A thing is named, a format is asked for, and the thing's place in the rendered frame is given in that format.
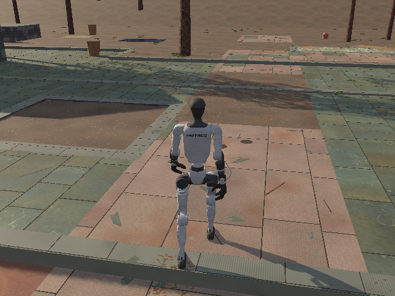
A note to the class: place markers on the right robot upper arm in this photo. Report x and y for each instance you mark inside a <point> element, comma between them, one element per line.
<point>217,132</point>

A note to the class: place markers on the robot left shin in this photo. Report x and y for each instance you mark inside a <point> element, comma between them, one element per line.
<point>181,236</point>

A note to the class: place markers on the left robot upper arm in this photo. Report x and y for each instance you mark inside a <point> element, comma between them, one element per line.
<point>177,131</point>

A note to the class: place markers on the robot right forearm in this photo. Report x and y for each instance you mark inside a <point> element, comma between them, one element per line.
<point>221,170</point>

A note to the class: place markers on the right robot hand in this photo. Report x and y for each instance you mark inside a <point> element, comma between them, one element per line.
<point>222,192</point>

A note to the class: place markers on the left robot hand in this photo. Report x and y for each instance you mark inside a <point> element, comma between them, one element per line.
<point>178,165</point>

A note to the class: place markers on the robot right thigh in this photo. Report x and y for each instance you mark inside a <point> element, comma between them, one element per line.
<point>211,180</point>

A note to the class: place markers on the robot left forearm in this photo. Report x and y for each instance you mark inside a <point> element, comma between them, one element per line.
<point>173,159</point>

